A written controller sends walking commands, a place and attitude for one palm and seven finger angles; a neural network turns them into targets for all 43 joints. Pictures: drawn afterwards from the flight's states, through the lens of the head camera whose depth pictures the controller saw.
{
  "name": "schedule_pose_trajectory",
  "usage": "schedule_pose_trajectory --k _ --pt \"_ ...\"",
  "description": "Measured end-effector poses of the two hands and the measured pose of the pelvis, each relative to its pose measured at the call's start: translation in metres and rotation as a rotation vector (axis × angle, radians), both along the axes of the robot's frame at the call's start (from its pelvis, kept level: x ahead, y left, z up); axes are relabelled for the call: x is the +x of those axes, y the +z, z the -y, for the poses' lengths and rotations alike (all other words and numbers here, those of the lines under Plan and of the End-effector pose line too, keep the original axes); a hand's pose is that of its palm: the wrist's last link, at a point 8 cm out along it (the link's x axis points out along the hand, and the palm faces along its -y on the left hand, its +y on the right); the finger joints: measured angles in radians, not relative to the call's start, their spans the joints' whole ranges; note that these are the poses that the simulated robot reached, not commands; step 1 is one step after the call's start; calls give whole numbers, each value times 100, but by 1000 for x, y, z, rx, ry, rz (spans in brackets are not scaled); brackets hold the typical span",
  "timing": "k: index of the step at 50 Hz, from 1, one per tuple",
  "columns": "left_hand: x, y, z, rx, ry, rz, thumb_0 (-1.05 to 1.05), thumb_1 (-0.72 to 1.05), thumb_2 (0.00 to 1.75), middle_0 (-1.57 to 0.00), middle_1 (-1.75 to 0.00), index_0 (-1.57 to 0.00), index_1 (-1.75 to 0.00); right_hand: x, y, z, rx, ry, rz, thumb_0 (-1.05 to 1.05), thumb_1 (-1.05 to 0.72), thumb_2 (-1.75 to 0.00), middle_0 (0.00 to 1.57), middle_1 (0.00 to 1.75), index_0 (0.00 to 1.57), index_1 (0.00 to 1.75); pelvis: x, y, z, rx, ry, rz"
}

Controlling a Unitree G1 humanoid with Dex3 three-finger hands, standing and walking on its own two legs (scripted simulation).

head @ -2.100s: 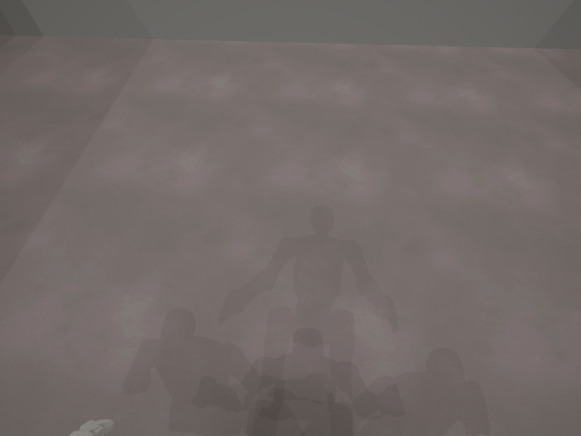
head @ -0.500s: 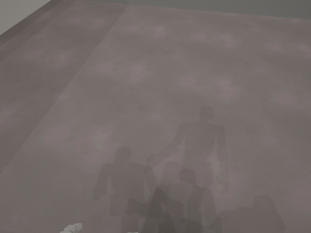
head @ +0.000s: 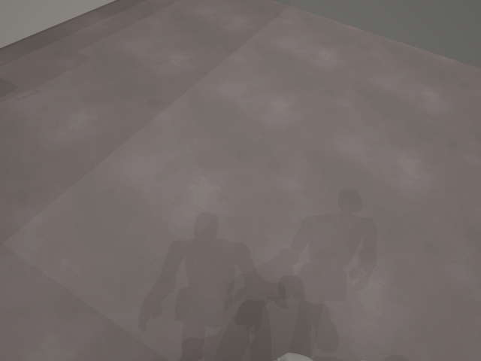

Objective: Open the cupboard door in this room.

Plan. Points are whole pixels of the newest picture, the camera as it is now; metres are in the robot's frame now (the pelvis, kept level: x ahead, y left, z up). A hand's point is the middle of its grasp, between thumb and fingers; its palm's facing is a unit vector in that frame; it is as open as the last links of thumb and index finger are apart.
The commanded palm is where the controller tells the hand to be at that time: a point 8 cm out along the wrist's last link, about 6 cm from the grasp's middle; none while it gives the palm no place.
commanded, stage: turn or walk to find it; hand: left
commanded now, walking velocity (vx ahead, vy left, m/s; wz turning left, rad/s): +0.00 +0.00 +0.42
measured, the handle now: out of the picture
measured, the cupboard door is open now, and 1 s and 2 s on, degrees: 0 0 0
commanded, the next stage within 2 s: stand and wait in 1.42 s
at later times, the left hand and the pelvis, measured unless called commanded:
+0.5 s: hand out of the picture +0.03 +0.18 -0.14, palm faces +0.23 -0.94 -0.27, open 7.3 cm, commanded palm none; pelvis -0.02 -0.03 +0.00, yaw +13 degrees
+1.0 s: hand out of the picture -0.10 +0.23 -0.17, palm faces +0.46 -0.86 -0.23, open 7.3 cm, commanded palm none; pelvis -0.05 +0.02 +0.01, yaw +25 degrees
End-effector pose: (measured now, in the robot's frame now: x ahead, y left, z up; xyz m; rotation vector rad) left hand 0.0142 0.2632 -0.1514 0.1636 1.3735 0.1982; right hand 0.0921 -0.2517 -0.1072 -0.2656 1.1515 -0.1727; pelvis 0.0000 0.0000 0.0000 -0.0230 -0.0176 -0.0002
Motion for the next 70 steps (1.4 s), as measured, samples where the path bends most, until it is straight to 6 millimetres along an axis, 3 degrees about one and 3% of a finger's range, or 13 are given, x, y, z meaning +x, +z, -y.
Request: schedule_pose_trajectory --k 9,19,26,31,35,40,42,46,51,56,62,65,70 --pt "12 21 -6 15 51 111 0 91 90 -20 -30 -20 -29 -10 -4 -24 55 41 -34 0 -91 -90 21 30 20 30 -7 10 -5 -5 76 -5" --pt "24 35 26 64 77 239 0 91 90 -20 -30 -20 -30 -37 -34 8 95 54 -121 0 -91 -90 21 30 20 30 -17 -1 22 27 163 -17" --pt "-13 41 44 67 148 215 0 91 90 -20 -30 -21 -30 -35 -32 27 79 101 -168 1 -91 -90 20 30 20 30 -22 5 31 34 240 4" --pt "-44 34 46 47 212 176 0 91 90 -20 -30 -21 -30 -25 -26 23 52 157 -188 1 -91 -90 20 30 20 30 -25 6 28 41 293 5" --pt "-77 21 39 25 272 131 0 91 90 -20 -30 -21 -30 -6 -22 3 29 224 -172 1 -91 -90 20 30 20 30 -31 3 17 37 330 0" --pt "-124 -4 17 0 358 58 0 91 90 -20 -30 -21 -30 23 -19 -37 3 320 -80 1 -91 -90 20 30 20 30 -42 -10 -4 25 369 -5" --pt "-138 -5 9 1 375 18 0 91 90 -20 -30 -21 -30 29 -13 -51 6 345 -42 1 -91 -90 20 30 20 30 -46 -8 -9 19 370 -4" --pt "-147 4 -3 6 406 19 0 91 90 -20 -30 -20 -30 32 -3 -72 11 385 -16 0 -91 -90 20 30 20 30 -51 2 -16 4 400 -5" --pt "-141 18 -12 30 428 86 0 91 90 -20 -30 -20 -29 29 -2 -84 34 419 -24 0 -91 -90 21 30 20 30 -56 8 -18 -2 440 -6" --pt "-125 27 -11 60 437 155 0 91 90 -19 -30 -20 -29 20 -10 -78 54 432 -56 0 -91 -90 21 30 20 30 -58 8 -10 5 484 -7" --pt "-109 37 9 107 445 233 0 91 90 -20 -30 -20 -30 13 -30 -52 76 439 -110 0 -91 -90 21 30 20 30 -57 1 11 29 535 -14" --pt "-114 40 24 127 461 249 0 91 90 -20 -30 -20 -30 14 -39 -38 77 452 -137 0 -91 -90 21 30 20 30 -57 -1 22 28 571 -5" --pt "-140 44 48 116 525 214 0 91 90 -20 -30 -21 -30 18 -34 -26 58 490 -177 1 -91 -90 20 30 20 30 -58 5 28 42 624 0"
